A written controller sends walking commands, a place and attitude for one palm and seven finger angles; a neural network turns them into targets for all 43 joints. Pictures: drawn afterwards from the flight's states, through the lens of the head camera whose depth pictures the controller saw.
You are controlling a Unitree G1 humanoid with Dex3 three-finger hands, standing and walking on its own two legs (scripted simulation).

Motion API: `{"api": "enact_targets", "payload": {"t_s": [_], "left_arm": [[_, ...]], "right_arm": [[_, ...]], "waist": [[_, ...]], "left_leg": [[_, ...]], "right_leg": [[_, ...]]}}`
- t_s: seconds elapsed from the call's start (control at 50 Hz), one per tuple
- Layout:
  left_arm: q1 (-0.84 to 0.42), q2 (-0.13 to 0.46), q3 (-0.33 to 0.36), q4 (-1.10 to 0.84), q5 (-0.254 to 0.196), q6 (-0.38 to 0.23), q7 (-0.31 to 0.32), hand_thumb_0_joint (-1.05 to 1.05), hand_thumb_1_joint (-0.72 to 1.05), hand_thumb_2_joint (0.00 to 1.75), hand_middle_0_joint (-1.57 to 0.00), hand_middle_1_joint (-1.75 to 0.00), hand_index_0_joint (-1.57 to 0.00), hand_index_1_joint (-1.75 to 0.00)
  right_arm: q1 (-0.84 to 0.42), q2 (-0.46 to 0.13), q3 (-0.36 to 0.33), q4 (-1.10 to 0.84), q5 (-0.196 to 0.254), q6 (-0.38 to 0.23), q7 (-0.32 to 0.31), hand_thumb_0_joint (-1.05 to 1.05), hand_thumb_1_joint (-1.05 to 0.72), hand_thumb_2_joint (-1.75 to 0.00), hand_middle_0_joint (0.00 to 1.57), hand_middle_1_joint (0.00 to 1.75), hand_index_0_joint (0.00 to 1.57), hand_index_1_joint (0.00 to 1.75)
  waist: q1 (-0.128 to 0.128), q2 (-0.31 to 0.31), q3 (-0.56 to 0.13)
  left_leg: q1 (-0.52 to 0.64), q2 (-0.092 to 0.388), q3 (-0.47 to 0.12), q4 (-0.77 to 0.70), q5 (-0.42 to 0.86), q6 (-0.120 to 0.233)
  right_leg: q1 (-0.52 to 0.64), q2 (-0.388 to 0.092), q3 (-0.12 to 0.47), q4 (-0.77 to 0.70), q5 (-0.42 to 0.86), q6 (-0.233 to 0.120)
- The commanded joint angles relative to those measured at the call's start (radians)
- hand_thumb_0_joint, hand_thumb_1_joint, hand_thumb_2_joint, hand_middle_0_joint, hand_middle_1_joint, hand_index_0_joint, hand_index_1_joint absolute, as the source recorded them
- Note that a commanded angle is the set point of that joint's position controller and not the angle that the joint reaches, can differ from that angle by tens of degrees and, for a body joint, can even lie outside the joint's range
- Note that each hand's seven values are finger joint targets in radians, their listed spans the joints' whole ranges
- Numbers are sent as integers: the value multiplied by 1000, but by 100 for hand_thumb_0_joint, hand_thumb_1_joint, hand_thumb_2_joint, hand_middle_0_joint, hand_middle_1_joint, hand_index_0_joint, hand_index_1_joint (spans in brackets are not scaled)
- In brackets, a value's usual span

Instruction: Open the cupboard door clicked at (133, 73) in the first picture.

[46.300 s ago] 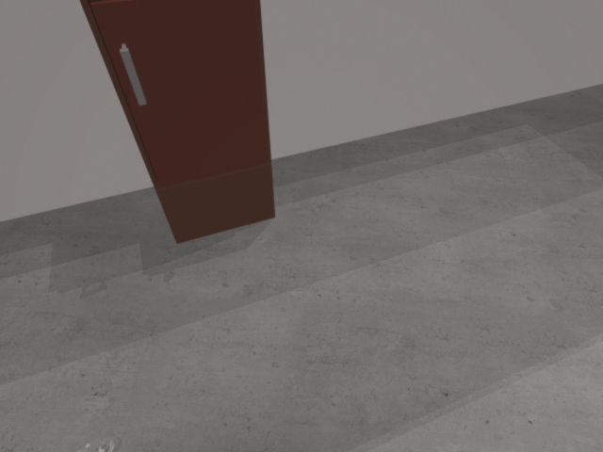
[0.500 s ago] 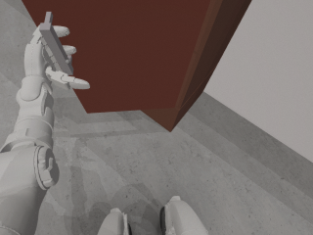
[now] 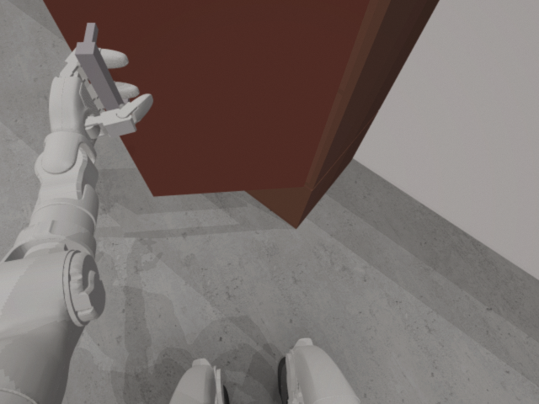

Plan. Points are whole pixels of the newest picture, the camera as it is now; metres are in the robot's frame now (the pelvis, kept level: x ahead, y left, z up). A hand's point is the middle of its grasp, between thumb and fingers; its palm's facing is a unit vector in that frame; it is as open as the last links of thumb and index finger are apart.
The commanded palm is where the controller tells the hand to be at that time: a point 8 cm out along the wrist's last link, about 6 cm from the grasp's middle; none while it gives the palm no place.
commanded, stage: close the thumb around the handle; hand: left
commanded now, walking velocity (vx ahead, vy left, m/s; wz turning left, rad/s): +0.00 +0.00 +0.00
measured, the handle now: (109, 82) +0.57 +0.18 +0.07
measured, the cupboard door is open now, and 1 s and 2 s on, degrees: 44 69 85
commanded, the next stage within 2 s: pull the door open along its arc in 0.24 s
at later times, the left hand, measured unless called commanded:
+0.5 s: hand (126, 107) +0.53 +0.16 +0.07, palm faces -0.02 -1.00 -0.03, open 5.4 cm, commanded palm +0.48 +0.21 +0.07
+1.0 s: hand (163, 193) +0.38 +0.10 +0.07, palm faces +0.26 -0.96 +0.02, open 5.8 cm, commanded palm +0.33 +0.16 +0.07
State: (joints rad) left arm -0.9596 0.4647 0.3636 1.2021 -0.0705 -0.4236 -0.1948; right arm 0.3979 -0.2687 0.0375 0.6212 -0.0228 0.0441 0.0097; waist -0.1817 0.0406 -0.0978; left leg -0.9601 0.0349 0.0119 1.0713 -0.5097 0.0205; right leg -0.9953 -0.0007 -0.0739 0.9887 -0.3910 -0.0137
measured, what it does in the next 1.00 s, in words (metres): stands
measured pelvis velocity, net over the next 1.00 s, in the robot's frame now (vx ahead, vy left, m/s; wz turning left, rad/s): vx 0.02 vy -0.01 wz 0.00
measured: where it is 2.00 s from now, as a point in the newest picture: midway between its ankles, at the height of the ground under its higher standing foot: outside the picture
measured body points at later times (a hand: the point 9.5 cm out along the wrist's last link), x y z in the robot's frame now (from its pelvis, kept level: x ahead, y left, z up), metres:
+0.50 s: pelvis +0.01 +0.00 +0.00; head +0.15 +0.01 +0.43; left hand +0.52 +0.21 +0.08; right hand -0.01 -0.26 -0.11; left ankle -0.01 +0.10 -0.66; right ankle +0.04 -0.12 -0.66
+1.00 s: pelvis +0.02 -0.01 +0.02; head +0.09 -0.02 +0.47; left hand +0.36 +0.15 +0.08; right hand +0.15 -0.25 -0.09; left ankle -0.01 +0.10 -0.66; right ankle +0.04 -0.12 -0.66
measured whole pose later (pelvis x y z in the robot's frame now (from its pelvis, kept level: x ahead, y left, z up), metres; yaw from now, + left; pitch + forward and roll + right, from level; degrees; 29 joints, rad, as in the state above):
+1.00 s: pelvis +0.02 -0.01 +0.02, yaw +0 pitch +15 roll +0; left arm -0.23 -0.01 0.07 0.45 -0.01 -0.40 0.30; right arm 0.25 -0.21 -0.01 0.55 -0.04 0.04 0.04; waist -0.04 0.03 -0.13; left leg -0.72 0.02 0.04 0.94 -0.49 0.01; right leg -0.79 -0.01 -0.04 0.92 -0.40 -0.02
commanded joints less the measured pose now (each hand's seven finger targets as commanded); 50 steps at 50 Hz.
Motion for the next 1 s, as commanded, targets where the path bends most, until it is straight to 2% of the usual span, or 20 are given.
{"api": "enact_targets", "payload": {"t_s": [0.0, 0.04, 0.06, 0.2, 0.24, 0.28, 0.32, 0.4, 0.46, 0.5, 0.66, 0.68, 0.7, 0.74, 0.76, 0.78, 0.84, 0.86, 0.88, 0.98], "left_arm": [[-471, 219, 21, -225, -8, -68, 6, 0, 84, 88, -40, -134, -40, -134], [-455, 234, 36, -208, -5, -65, 7, 0, 90, 90, -40, -135, -40, -135], [-460, 193, -1, -203, -6, -62, 3, 0, 90, 90, -40, -135, -40, -135], [-460, 251, 50, -235, -6, -68, 9, 0, 90, 90, -40, -135, -40, -135], [-441, 228, 32, -224, -2, -62, 8, 0, 90, 90, -40, -135, -40, -135], [-471, 190, -1, -226, -4, -61, 13, 0, 90, 90, -40, -135, -40, -135], [-459, 241, 37, -190, 4, -54, 20, 0, 90, 90, -40, -135, -40, -135], [-368, 226, 43, -248, -6, -61, 7, 0, 90, 90, -40, -135, -40, -135], [-278, 204, 40, -289, -22, -59, 3, 0, 90, 90, -40, -135, -40, -135], [-209, 190, 39, -354, -33, -61, 2, 0, 90, 90, -40, -135, -40, -135], [176, 68, -17, -578, -77, -39, 17, 0, 90, 90, -40, -135, -40, -135], [229, 58, -21, -633, -81, -42, 21, 0, 90, 90, -40, -135, -40, -135], [276, 45, -22, -676, -88, -43, 29, 0, 90, 90, -40, -135, -40, -135], [369, -13, -60, -746, -98, -42, 36, 0, 90, 90, -40, -135, -40, -135], [399, -48, 48, -805, -158, -40, 157, 0, 90, 90, -40, -135, -40, -135], [457, -106, -9, -826, -137, -38, 227, 0, 90, 90, -40, -135, -40, -135], [541, -184, -61, -910, -58, -44, 398, 0, 90, 90, -40, -135, -40, -135], [552, -219, -94, -940, -27, -45, 452, 0, 90, 90, -40, -135, -40, -135], [544, -225, -129, -960, 13, -47, 484, 0, 90, 90, -40, -135, -40, -135], [510, -370, -238, -990, 94, -31, 664, 0, 90, 90, -40, -135, -40, -135]], "right_arm": [[194, -182, -65, -36, -9, -14, -13, 0, -90, -90, 20, 30, 20, 30], [195, -182, -64, -35, -9, -12, -13, 0, -90, -90, 20, 30, 20, 30], [190, -179, -64, -38, -9, -12, -12, 0, -90, -90, 20, 30, 20, 30], [200, -183, -65, -41, -12, -8, -12, 0, -90, -90, 20, 30, 20, 30], [194, -178, -63, -43, -10, -5, -11, 0, -90, -90, 20, 30, 20, 30], [197, -176, -62, -42, -11, -6, -10, 0, -90, -90, 20, 30, 20, 30], [201, -184, -64, -34, -10, -3, -12, 0, -90, -90, 20, 30, 20, 30], [200, -177, -68, -54, -10, 0, -7, 0, -90, -90, 20, 30, 20, 30], [186, -175, -73, -73, -3, 7, -2, 0, -90, -90, 20, 30, 20, 30], [178, -170, -77, -87, 2, 9, 1, 0, -90, -90, 20, 30, 20, 30], [97, -147, -89, -149, 29, 10, 11, 0, -90, -90, 20, 30, 20, 30], [85, -143, -92, -162, 32, 6, 9, 0, -90, -90, 20, 30, 20, 30], [75, -137, -91, -165, 31, 2, 13, 0, -90, -90, 20, 30, 20, 30], [47, -127, -92, -176, 36, -6, 13, 0, -90, -90, 20, 30, 20, 30], [11, -101, -95, -183, 34, -16, 14, 0, -90, -90, 20, 30, 20, 30], [-7, -97, -91, -187, 27, -26, 18, 0, -90, -90, 20, 30, 20, 30], [-35, -82, -94, -182, 3, -37, 29, 0, -90, -90, 20, 30, 20, 30], [-55, -74, -93, -183, -4, -37, 31, 0, -90, -90, 20, 30, 20, 30], [-59, -74, -92, -178, -12, -37, 30, 0, -90, -90, 20, 30, 20, 30], [-134, -49, -88, -167, -37, -44, 14, 0, -90, -90, 20, 30, 20, 30]], "waist": [[-25, 94, -520], [-25, 79, -512], [-37, 79, -495], [-19, 101, -556], [-18, 103, -526], [-39, 99, -494], [-36, 72, -484], [4, 104, -562], [24, 64, -545], [44, 93, -571], [108, 1, -460], [121, 39, -470], [134, 31, -480], [138, -5, -440], [199, -5, -418], [188, -12, -391], [191, -53, -383], [193, -22, -376], [181, -36, -369], [165, -98, -337]], "left_leg": [[301, -22, -68, -112, 421, 0], [293, -20, -66, -110, 423, 0], [289, -22, -65, -111, 412, 1], [320, -18, -72, -108, 468, -5], [303, -19, -65, -108, 455, -4], [304, -19, -68, -109, 441, 0], [274, -18, -67, -109, 410, 2], [333, -19, -66, -116, 495, -7], [318, -21, -52, -132, 492, -3], [350, -20, -46, -142, 547, -7], [303, -27, -4, -218, 508, 2], [325, -27, 1, -218, 542, 3], [328, -28, 3, -228, 551, -1], [326, -27, 9, -241, 541, -1], [303, -30, 15, -253, 519, -16], [302, -34, 13, -254, 487, -18], [303, -34, 13, -253, 465, -23], [310, -35, 14, -249, 461, -25], [315, -35, 11, -242, 447, -22], [303, -44, 4, -242, 329, -17]], "right_leg": [[272, 37, 43, -80, 308, -7], [273, 38, 41, -80, 310, -5], [263, 38, 41, -85, 303, -4], [285, 39, 37, -72, 337, -7], [280, 39, 39, -76, 333, -6], [252, 42, 34, -80, 316, -7], [257, 41, 39, -84, 297, -4], [303, 41, 34, -75, 355, -9], [353, 43, 36, -87, 378, -8], [380, 42, 37, -89, 419, -9], [518, 35, 42, -132, 466, -10], [523, 32, 45, -130, 479, -14], [545, 27, 45, -131, 491, -13], [564, 25, 43, -139, 502, -11], [567, 30, 28, -151, 475, -12], [559, 30, 23, -153, 451, -12], [559, 18, 21, -137, 437, -12], [546, 13, 24, -135, 426, -14], [541, 11, 26, -134, 417, -15], [530, 0, 37, -166, 317, -9]]}}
